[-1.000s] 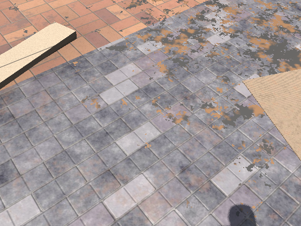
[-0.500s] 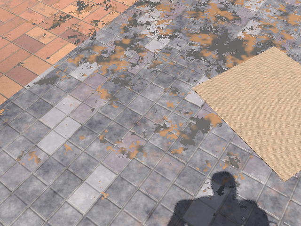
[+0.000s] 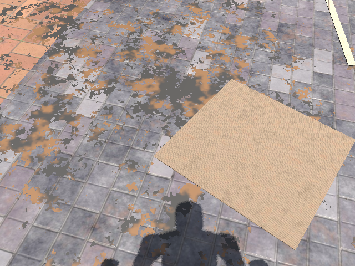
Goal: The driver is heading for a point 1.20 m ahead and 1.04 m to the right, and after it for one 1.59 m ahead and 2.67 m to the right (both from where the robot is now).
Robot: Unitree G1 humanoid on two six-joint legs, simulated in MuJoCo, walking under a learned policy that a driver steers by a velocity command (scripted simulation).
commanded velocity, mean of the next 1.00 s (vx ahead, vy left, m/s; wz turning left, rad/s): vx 0.50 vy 0.00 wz -0.38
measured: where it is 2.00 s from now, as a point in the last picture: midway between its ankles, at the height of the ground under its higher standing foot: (258, 145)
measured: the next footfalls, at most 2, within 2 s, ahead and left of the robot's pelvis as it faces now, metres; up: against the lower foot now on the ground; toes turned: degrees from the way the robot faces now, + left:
right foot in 0.32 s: +0.32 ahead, -0.17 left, +0.00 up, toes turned -14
left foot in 0.84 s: +0.67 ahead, -0.04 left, +0.00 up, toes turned -18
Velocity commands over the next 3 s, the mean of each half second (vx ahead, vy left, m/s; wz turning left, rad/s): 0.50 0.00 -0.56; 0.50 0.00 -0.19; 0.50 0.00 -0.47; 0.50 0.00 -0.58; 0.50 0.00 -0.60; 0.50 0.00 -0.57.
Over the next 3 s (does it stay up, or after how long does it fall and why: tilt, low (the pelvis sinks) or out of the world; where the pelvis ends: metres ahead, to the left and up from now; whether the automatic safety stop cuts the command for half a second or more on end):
stays up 1.27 -0.93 -0.01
